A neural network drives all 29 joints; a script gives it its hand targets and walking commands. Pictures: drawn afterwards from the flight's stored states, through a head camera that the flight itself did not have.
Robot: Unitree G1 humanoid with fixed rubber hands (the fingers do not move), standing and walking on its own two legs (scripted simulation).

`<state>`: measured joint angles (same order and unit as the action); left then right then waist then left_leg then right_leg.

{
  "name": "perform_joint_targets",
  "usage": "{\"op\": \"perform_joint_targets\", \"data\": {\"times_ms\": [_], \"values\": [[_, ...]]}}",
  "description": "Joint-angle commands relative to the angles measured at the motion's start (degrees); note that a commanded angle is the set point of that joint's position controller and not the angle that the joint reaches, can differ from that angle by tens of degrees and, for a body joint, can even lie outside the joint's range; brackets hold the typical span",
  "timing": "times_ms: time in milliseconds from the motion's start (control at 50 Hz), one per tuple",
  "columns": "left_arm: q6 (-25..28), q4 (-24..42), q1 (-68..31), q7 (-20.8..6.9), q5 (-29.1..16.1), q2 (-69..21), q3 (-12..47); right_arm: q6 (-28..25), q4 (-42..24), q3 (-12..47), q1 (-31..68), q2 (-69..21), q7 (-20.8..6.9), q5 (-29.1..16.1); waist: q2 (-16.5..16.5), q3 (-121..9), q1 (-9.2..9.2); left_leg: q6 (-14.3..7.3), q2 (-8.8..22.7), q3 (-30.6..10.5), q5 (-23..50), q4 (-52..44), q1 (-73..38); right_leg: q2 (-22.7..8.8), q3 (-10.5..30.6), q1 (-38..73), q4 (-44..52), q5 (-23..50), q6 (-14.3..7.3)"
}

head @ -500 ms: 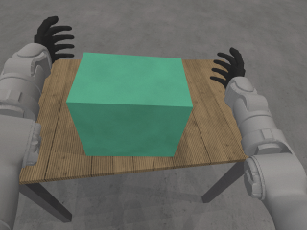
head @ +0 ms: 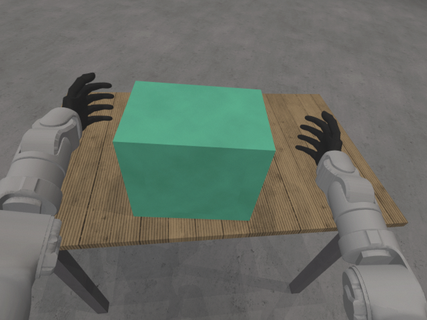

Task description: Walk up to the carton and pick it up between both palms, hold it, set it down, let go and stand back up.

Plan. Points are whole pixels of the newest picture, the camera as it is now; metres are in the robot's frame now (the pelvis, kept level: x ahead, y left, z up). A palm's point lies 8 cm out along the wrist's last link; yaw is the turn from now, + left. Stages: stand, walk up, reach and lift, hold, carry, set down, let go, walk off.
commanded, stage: set down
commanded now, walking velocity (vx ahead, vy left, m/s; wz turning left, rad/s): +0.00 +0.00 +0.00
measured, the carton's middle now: (195, 154) +0.46 -0.01 +0.05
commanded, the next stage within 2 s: none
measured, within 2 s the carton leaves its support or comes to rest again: neither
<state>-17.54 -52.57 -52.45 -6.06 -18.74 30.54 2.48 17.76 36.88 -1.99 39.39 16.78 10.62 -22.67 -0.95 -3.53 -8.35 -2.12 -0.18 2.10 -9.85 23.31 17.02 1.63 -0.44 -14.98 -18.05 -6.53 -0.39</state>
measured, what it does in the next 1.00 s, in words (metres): stands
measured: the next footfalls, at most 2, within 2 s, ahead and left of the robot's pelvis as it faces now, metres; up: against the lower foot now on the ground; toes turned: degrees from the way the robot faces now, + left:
none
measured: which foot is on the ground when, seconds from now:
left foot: down 0.00-1.00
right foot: down 0.00-1.00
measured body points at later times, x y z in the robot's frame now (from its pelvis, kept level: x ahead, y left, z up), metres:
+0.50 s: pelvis +0.01 +0.00 +0.00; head +0.01 +0.02 +0.45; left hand +0.40 +0.23 +0.12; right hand +0.33 -0.25 +0.11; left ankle +0.02 +0.09 -0.75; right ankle +0.03 -0.12 -0.75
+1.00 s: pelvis +0.02 +0.00 +0.00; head +0.02 +0.02 +0.45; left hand +0.33 +0.24 +0.08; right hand +0.28 -0.22 +0.07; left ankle +0.02 +0.09 -0.75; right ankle +0.03 -0.12 -0.75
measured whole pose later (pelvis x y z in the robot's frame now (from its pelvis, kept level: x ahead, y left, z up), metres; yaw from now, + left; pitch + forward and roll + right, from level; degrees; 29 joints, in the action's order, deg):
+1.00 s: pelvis +0.02 +0.00 +0.00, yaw -1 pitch -3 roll -1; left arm -20.8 -5.9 -5.9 -8.1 -18.1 26.4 -4.4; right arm 21.7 -6.8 -2.9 -4.9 10.9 12.6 -19.0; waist -0.9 2.0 -1.5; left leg -1.8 0.2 2.9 -12.0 21.7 7.0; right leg 2.1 0.6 -5.3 -16.5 -8.3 -0.6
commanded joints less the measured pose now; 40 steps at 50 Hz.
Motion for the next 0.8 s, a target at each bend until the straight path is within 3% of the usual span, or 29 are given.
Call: {"op": "perform_joint_targets", "data": {"times_ms": [0,40,100,160,220,240,260,340,380,400,440,480,540,560,580,600,640,660,680,720,740,780], "values": [[1.98,18.65,-20.62,0.01,0.61,11.72,-5.66,-3.19,-18.63,-4.58,19.88,9.83,0.18,0.87,4.88,-30.28,0.19,2.18,0.18,-2.65,12.2,-0.35,-18.66,0.75,-0.83,7.87,0.01,13.97,-0.48],[1.73,21.44,-21.21,-0.1,0.31,13.11,-7.08,-2.78,-21.7,-4.82,19.55,9.71,0.43,0.77,3.81,-29.22,1.17,1.92,0.12,-2.2,9.57,-0.57,-17.19,0.62,-0.45,7.8,0.05,12.0,-0.33],[1.26,23.55,-17.4,0.08,-0.03,12.16,-6.58,-2.04,-24.5,-6.23,15.84,8.88,0.37,1.59,5.03,-26.45,1.31,2.16,0.32,-2.54,7.17,-1.03,-16.06,0.48,-0.49,7.01,0.27,9.12,-0.65],[0.55,28.31,-12.73,-0.18,-0.16,11.68,-7.21,-1.33,-27.53,-6.4,11.03,8.47,0.3,1.55,4.48,-25.89,1.6,2.11,0.44,-2.26,7.93,-1.5,-17.09,0.52,-0.23,8.9,0.24,10.2,-0.57],[0.15,28.68,-8.79,-0.69,0.1,11.15,-7.48,-0.59,-28.02,-6.55,6.79,7.62,0.41,1.94,3.97,-22.58,1.26,1.89,0.57,-2.39,6.18,-1.61,-15.85,0.47,-0.03,8.75,0.35,8.63,-0.82],[-0.02,31.84,-6.89,-0.77,0.34,11.28,-8.38,-1.0,-31.32,-6.49,5.71,7.58,0.51,1.43,4.59,-24.18,2.34,1.98,0.53,-2.2,7.21,-1.6,-16.72,0.43,0.13,9.72,0.58,9.51,-0.83],[-0.21,31.96,-9.86,-0.65,-0.01,11.48,-7.66,-0.29,-29.78,-6.85,7.84,8.0,0.52,1.59,5.87,-22.91,2.2,2.34,0.68,-2.28,6.82,-1.74,-15.64,0.28,0.29,8.67,0.27,8.37,-0.98],[-1.16,38.44,0.21,-0.83,0.82,9.9,-8.88,-0.21,-34.13,-6.31,-2.5,7.11,0.38,0.93,5.58,-21.47,2.68,2.73,1.12,-2.53,10.83,-1.45,-17.79,0.97,-0.01,10.0,0.32,10.78,-1.21],[-1.64,37.89,0.93,-1.06,0.34,9.68,-8.84,0.19,-34.47,-6.99,-2.71,7.57,0.56,1.43,4.98,-19.35,1.94,2.74,0.98,-2.3,9.28,-1.59,-16.28,0.78,0.37,10.55,0.58,10.0,-1.19],[-1.71,40.8,3.2,-1.07,0.79,9.73,-9.42,0.16,-37.28,-6.27,-4.27,7.15,0.61,1.22,5.13,-19.12,3.21,2.71,1.12,-2.29,10.35,-1.94,-16.35,0.75,0.58,11.66,0.46,10.74,-1.22],[-2.33,42.66,9.12,-1.22,1.39,9.13,-10.24,0.17,-38.48,-5.97,-9.4,6.98,0.58,0.89,4.6,-18.02,3.22,2.72,1.02,-2.4,12.87,-1.74,-17.16,0.87,0.67,12.4,0.66,12.96,-1.27],[-2.88,44.04,5.91,-1.29,0.67,10.49,-10.6,0.87,-41.26,-5.86,-6.61,7.1,0.84,0.86,4.03,-17.14,4.15,2.54,1.03,-2.1,11.02,-2.17,-14.12,0.55,1.42,12.62,0.22,11.46,-1.1],[-3.11,48.56,13.13,-1.06,0.71,9.15,-11.55,0.96,-45.43,-5.62,-14.1,5.88,0.77,0.73,3.75,-17.41,4.28,2.61,1.07,-2.17,12.43,-2.33,-15.32,0.85,1.2,14.02,0.46,12.87,-0.94],[-3.19,50.52,8.78,-0.96,-0.21,10.46,-11.64,1.33,-47.94,-6.42,-9.98,6.56,0.95,1.17,3.9,-19.31,4.64,2.62,0.82,-1.51,11.26,-2.31,-14.1,0.68,1.7,13.95,0.31,11.8,-1.04],[-3.48,48.29,12.49,-0.94,0.37,9.49,-11.44,1.92,-45.92,-5.97,-14.1,6.03,0.85,1.38,3.47,-16.12,4.42,2.35,1.12,-1.81,10.2,-2.68,-13.78,0.45,1.56,13.58,0.55,11.45,-0.93],[-3.12,51.37,15.07,-0.91,0.17,9.32,-11.92,1.36,-49.34,-6.41,-16.28,6.01,0.98,1.68,3.3,-17.06,4.58,2.51,1.04,-1.74,11.09,-2.59,-14.6,0.71,1.67,14.3,0.43,12.41,-0.98],[-2.93,52.0,14.91,-0.92,0.1,9.34,-12.34,1.86,-48.93,-6.29,-16.81,4.81,1.09,1.65,4.44,-15.97,5.36,2.62,1.05,-1.7,11.0,-2.86,-13.81,0.25,2.19,14.25,0.61,11.52,-1.06],[-3.03,52.96,20.66,-1.13,0.69,8.29,-12.16,1.79,-49.58,-5.46,-22.07,3.99,1.15,1.5,3.71,-15.14,5.14,2.62,1.22,-1.91,12.77,-2.75,-14.9,0.2,2.39,14.91,0.91,13.48,-1.13],[-2.81,54.03,15.77,-1.06,-0.2,9.58,-12.43,1.76,-52.11,-6.25,-16.58,4.98,1.19,1.91,4.27,-16.66,5.67,2.75,1.02,-1.52,11.62,-2.83,-13.99,0.34,2.35,14.43,0.69,11.59,-1.11],[-2.98,53.6,24.63,-1.28,0.58,7.39,-12.22,2.02,-51.21,-4.6,-25.87,3.51,1.08,1.49,3.73,-14.15,5.62,2.55,1.26,-1.94,13.18,-2.96,-14.92,0.29,2.47,15.53,1.2,13.27,-1.18],[-2.53,55.35,21.71,-1.5,-0.01,8.08,-12.09,1.8,-52.47,-5.41,-22.83,3.51,1.34,1.96,4.0,-14.5,5.79,2.7,1.1,-1.76,12.65,-2.87,-14.4,0.1,2.64,15.45,1.04,12.19,-1.28],[-2.44,54.44,26.17,-1.71,0.4,7.17,-11.96,2.11,-51.56,-4.4,-27.78,2.39,1.52,2.36,3.56,-12.01,5.64,2.52,1.27,-1.93,12.08,-3.33,-13.73,0.0,2.9,15.62,1.42,11.95,-1.31]]}}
